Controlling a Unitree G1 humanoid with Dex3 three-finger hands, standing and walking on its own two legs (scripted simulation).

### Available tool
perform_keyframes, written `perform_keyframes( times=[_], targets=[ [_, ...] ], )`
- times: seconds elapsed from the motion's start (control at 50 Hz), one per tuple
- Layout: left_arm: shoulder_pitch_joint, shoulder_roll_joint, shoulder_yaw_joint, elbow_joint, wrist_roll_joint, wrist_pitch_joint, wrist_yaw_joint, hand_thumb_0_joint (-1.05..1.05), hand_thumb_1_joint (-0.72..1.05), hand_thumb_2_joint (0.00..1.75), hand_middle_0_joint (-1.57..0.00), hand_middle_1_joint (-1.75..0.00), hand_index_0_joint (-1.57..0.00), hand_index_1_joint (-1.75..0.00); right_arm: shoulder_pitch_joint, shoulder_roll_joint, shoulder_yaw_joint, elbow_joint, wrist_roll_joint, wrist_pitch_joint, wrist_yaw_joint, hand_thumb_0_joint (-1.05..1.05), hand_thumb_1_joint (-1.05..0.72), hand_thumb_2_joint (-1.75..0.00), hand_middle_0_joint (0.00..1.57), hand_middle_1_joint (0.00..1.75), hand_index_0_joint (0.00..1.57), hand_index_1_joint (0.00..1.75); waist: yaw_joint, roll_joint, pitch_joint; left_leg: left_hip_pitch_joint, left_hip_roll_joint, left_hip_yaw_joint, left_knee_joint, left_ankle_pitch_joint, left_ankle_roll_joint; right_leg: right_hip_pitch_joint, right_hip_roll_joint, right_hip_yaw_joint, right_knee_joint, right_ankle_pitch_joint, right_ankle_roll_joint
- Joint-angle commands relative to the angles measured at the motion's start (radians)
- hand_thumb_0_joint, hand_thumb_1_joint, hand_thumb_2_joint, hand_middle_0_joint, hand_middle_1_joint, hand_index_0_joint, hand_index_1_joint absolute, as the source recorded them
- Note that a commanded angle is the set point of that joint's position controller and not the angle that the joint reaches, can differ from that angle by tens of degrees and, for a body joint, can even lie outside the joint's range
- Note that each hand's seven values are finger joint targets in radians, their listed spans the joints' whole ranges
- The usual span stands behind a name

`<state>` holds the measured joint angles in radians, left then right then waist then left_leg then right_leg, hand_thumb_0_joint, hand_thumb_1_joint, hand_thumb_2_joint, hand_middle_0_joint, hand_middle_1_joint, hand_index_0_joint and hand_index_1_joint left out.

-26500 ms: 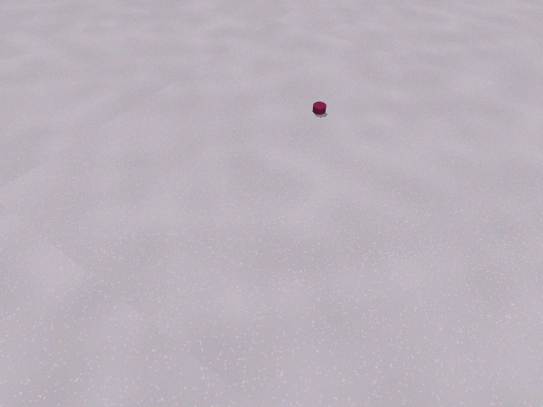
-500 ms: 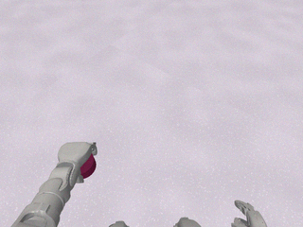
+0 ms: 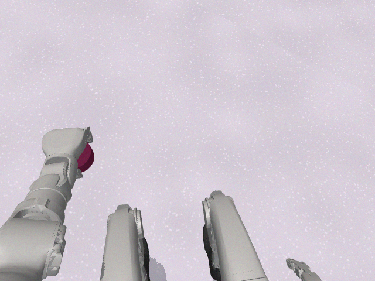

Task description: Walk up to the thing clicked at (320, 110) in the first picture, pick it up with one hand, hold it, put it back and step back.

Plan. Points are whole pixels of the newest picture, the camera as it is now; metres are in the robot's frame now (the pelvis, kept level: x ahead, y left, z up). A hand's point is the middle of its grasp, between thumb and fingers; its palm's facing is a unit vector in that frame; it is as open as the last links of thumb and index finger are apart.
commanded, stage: crouch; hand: left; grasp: from above
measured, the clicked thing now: (75, 155) +0.43 +0.23 -0.16
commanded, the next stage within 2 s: lower in 1.06 s
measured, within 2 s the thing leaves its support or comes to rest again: neither
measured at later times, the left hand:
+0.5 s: hand (88, 164) +0.44 +0.23 -0.29, palm faces -0.45 -0.02 -0.89, open 10.2 cm
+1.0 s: hand (94, 166) +0.45 +0.24 -0.35, palm faces -0.46 -0.02 -0.89, open 10.1 cm
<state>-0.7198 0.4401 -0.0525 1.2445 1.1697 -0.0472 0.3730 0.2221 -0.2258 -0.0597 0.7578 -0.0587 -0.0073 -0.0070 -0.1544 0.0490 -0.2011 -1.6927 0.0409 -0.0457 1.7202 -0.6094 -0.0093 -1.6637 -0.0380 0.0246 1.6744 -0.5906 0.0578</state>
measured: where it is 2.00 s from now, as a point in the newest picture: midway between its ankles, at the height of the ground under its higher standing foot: (179, 268)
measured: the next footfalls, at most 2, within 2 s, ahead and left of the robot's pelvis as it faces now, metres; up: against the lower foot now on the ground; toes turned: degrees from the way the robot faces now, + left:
none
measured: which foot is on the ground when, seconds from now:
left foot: down 0.00-1.00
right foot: down 0.00-1.00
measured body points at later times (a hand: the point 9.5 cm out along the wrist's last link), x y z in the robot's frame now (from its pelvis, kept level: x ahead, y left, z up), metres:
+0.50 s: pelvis -0.01 -0.01 -0.12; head +0.22 +0.02 +0.26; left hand +0.46 +0.23 -0.24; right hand +0.06 -0.30 -0.24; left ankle +0.07 +0.12 -0.50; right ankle +0.08 -0.16 -0.50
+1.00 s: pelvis -0.02 -0.01 -0.19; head +0.21 +0.03 +0.20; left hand +0.46 +0.23 -0.30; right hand +0.02 -0.29 -0.30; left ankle +0.07 +0.12 -0.50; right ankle +0.08 -0.16 -0.50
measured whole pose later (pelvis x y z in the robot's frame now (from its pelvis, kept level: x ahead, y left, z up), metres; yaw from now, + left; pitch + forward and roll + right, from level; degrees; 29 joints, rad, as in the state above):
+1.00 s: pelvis -0.02 -0.01 -0.19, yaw -3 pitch +34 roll -6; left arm -0.95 0.64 0.06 1.48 1.27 -0.18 0.42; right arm 0.15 -0.26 0.01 0.78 -0.15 -0.07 0.13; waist -0.23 0.01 -0.08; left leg -2.27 0.01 -0.14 2.34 -0.67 -0.04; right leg -2.21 -0.01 0.01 2.27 -0.66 0.06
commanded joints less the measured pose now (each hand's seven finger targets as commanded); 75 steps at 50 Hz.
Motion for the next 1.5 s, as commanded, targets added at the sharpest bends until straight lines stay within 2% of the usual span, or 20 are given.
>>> perform_keyframes(
  times=[0.0,0.06,0.12,0.32,0.36,0.4,0.44,0.5,0.54,0.6,0.86,1.0,1.04,1.1,1.24,1.28,1.34,1.36,1.4,1.48],
  targets=[
    [-0.316,0.219,0.044,-0.120,0.000,-0.014,0.031,0.00,0.54,0.74,-0.88,-0.77,-0.92,-0.73,0.102,-0.213,-0.068,-0.064,-0.009,-0.051,0.002,0.00,-0.90,-0.90,0.20,0.30,0.20,0.30,-0.014,0.069,-0.570,0.348,-0.037,-0.012,-0.147,0.087,0.017,0.143,0.038,-0.100,-0.098,0.098,-0.093],
    [-0.347,0.272,0.078,-0.148,0.014,-0.034,0.040,0.00,0.55,0.76,-0.90,-0.77,-0.93,-0.73,0.112,-0.220,-0.064,-0.055,-0.015,-0.061,0.016,0.00,-0.90,-0.90,0.20,0.30,0.20,0.30,-0.008,0.113,-0.619,0.326,-0.038,-0.010,-0.086,0.113,0.014,0.094,0.034,-0.103,-0.032,0.117,-0.094],
    [-0.417,0.270,0.079,-0.157,0.031,-0.046,0.057,0.00,0.58,0.79,-0.92,-0.79,-0.96,-0.75,0.119,-0.221,-0.058,-0.047,-0.026,-0.068,0.030,0.00,-0.90,-0.90,0.20,0.30,0.20,0.30,-0.034,0.166,-0.635,0.307,-0.038,-0.005,-0.030,0.120,0.012,0.042,0.030,-0.107,0.020,0.130,-0.095],
    [-0.472,0.344,0.115,-0.139,0.039,-0.052,0.064,0.00,0.59,0.85,-0.94,-0.82,-0.96,-0.79,0.130,-0.232,-0.054,-0.033,-0.047,-0.075,0.065,0.00,-0.91,-0.90,0.20,0.30,0.20,0.30,-0.043,0.171,-0.667,0.196,-0.038,0.030,0.135,0.159,0.023,-0.005,0.038,-0.114,0.128,0.175,-0.087],
    [-0.409,0.305,0.094,-0.067,0.039,-0.053,0.051,0.00,0.58,0.86,-0.93,-0.83,-0.96,-0.80,0.121,-0.228,-0.050,-0.037,-0.049,-0.071,0.076,0.00,-0.91,-0.90,0.20,0.30,0.20,0.30,-0.048,0.158,-0.628,0.141,-0.041,0.038,0.162,0.157,0.025,-0.002,0.041,-0.113,0.146,0.181,-0.084],
    [-0.391,0.346,0.123,-0.045,0.037,-0.055,0.046,0.00,0.58,0.86,-0.93,-0.82,-0.96,-0.79,0.116,-0.230,-0.049,-0.039,-0.050,-0.067,0.080,0.00,-0.91,-0.90,0.20,0.30,0.20,0.30,-0.031,0.138,-0.623,0.110,-0.040,0.040,0.185,0.147,0.029,-0.008,0.044,-0.113,0.160,0.171,-0.082],
    [-0.453,0.377,0.131,-0.111,0.038,-0.069,0.042,0.00,0.58,0.84,-0.92,-0.83,-0.95,-0.80,0.122,-0.232,-0.050,-0.038,-0.052,-0.062,0.088,0.00,-0.91,-0.90,0.20,0.30,0.20,0.30,-0.035,0.170,-0.644,0.101,-0.039,0.043,0.206,0.163,0.028,-0.006,0.046,-0.113,0.187,0.188,-0.083],
    [-0.409,0.329,0.112,-0.038,0.037,-0.075,0.038,0.00,0.58,0.82,-0.91,-0.83,-0.95,-0.79,0.114,-0.231,-0.046,-0.041,-0.055,-0.058,0.098,0.00,-0.91,-0.90,0.20,0.30,0.20,0.30,-0.054,0.137,-0.581,0.032,-0.040,0.042,0.233,0.136,0.032,-0.035,0.049,-0.120,0.207,0.166,-0.080],
    [-0.455,0.394,0.142,-0.075,0.045,-0.089,0.041,0.00,0.57,0.81,-0.90,-0.83,-0.94,-0.79,0.112,-0.244,-0.048,-0.032,-0.055,-0.057,0.099,0.00,-0.91,-0.90,0.20,0.30,0.20,0.30,-0.037,0.160,-0.604,0.050,-0.039,0.037,0.241,0.131,0.029,-0.072,0.052,-0.126,0.232,0.152,-0.085],
    [-0.487,0.381,0.136,-0.075,0.057,-0.105,0.047,0.00,0.56,0.78,-0.89,-0.82,-0.93,-0.78,0.126,-0.250,-0.047,-0.024,-0.060,-0.054,0.108,0.00,-0.91,-0.90,0.20,0.30,0.20,0.30,-0.054,0.167,-0.611,0.039,-0.038,0.033,0.267,0.135,0.026,-0.091,0.055,-0.136,0.261,0.156,-0.087],
    [-0.561,0.427,0.138,0.090,0.088,-0.125,0.089,0.00,0.53,0.72,-0.86,-0.79,-0.90,-0.75,0.114,-0.264,-0.016,-0.004,-0.084,-0.071,0.124,0.00,-0.91,-0.90,0.20,0.30,0.20,0.30,-0.082,0.174,-0.542,-0.084,-0.048,0.041,0.352,0.029,0.032,-0.197,0.059,-0.147,0.330,0.056,-0.089],
    [-0.573,0.452,0.150,0.115,0.099,-0.125,0.102,0.00,0.52,0.71,-0.86,-0.77,-0.89,-0.73,0.120,-0.276,-0.004,0.004,-0.088,-0.074,0.129,0.00,-0.91,-0.90,0.20,0.30,0.20,0.30,-0.077,0.197,-0.540,-0.093,-0.053,0.033,0.370,0.026,0.029,-0.241,0.057,-0.157,0.370,0.057,-0.092],
    [-0.578,0.415,0.134,0.128,0.100,-0.123,0.103,0.00,0.53,0.70,-0.87,-0.75,-0.91,-0.72,0.123,-0.275,0.000,0.002,-0.092,-0.076,0.133,0.00,-0.91,-0.90,0.20,0.30,0.20,0.30,-0.096,0.214,-0.518,-0.085,-0.051,0.026,0.371,0.030,0.027,-0.272,0.057,-0.164,0.383,0.065,-0.092],
    [-0.602,0.463,0.162,0.102,0.104,-0.129,0.112,0.00,0.53,0.71,-0.88,-0.73,-0.91,-0.70,0.137,-0.288,0.002,0.010,-0.093,-0.077,0.133,0.00,-0.91,-0.90,0.20,0.30,0.20,0.30,-0.091,0.212,-0.559,-0.083,-0.053,0.028,0.395,0.062,0.030,-0.254,0.057,-0.162,0.391,0.100,-0.089],
    [-0.546,0.423,0.138,0.200,0.107,-0.132,0.119,0.00,0.52,0.71,-0.90,-0.70,-0.92,-0.68,0.128,-0.284,0.020,0.009,-0.104,-0.080,0.143,0.00,-0.91,-0.90,0.20,0.30,0.20,0.30,-0.115,0.188,-0.486,-0.140,-0.054,0.024,0.429,0.062,0.032,-0.276,0.062,-0.171,0.415,0.101,-0.085],
    [-0.587,0.503,0.185,0.157,0.117,-0.147,0.129,0.00,0.55,0.72,-0.92,-0.71,-0.95,-0.69,0.142,-0.297,0.021,0.008,-0.110,-0.084,0.147,0.00,-0.91,-0.90,0.20,0.30,0.20,0.30,-0.117,0.190,-0.501,-0.137,-0.053,0.023,0.451,0.095,0.033,-0.259,0.060,-0.173,0.431,0.134,-0.083],
    [-0.554,0.447,0.157,0.214,0.129,-0.153,0.138,0.00,0.57,0.73,-0.94,-0.72,-0.96,-0.69,0.139,-0.291,0.031,0.011,-0.119,-0.085,0.155,0.00,-0.91,-0.90,0.20,0.30,0.20,0.30,-0.128,0.207,-0.501,-0.129,-0.053,0.022,0.462,0.102,0.030,-0.266,0.064,-0.180,0.445,0.141,-0.082],
    [-0.584,0.467,0.170,0.199,0.125,-0.162,0.146,0.00,0.58,0.71,-0.93,-0.74,-0.96,-0.71,0.134,-0.298,0.030,0.006,-0.124,-0.089,0.158,0.00,-0.91,-0.90,0.20,0.30,0.20,0.30,-0.145,0.208,-0.491,-0.137,-0.051,0.019,0.468,0.094,0.030,-0.271,0.068,-0.186,0.447,0.140,-0.080],
    [-0.578,0.518,0.194,0.200,0.133,-0.169,0.158,0.00,0.59,0.73,-0.95,-0.72,-0.97,-0.70,0.133,-0.307,0.034,0.011,-0.127,-0.088,0.158,0.00,-0.91,-0.90,0.20,0.30,0.20,0.30,-0.123,0.237,-0.493,-0.140,-0.054,0.016,0.464,0.072,0.028,-0.287,0.066,-0.188,0.453,0.110,-0.083],
    [-0.571,0.517,0.206,0.199,0.150,-0.172,0.183,0.00,0.59,0.75,-0.95,-0.74,-0.97,-0.72,0.128,-0.313,0.040,0.002,-0.147,-0.096,0.172,0.00,-0.91,-0.90,0.20,0.30,0.20,0.30,-0.137,0.259,-0.494,-0.123,-0.052,0.014,0.482,0.090,0.027,-0.285,0.071,-0.197,0.473,0.134,-0.079]
  ],
)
